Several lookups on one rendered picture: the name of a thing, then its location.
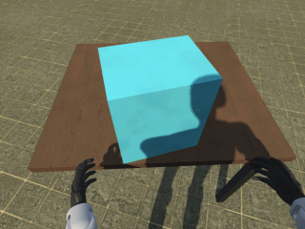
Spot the table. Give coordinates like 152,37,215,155
28,41,296,202

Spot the right robot forearm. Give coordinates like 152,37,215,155
289,198,305,229

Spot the left robot forearm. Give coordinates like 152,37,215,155
65,202,98,229

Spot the carton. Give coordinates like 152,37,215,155
97,35,223,164

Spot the robot right hand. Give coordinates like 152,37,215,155
251,156,305,206

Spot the robot left hand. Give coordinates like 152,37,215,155
71,158,97,208

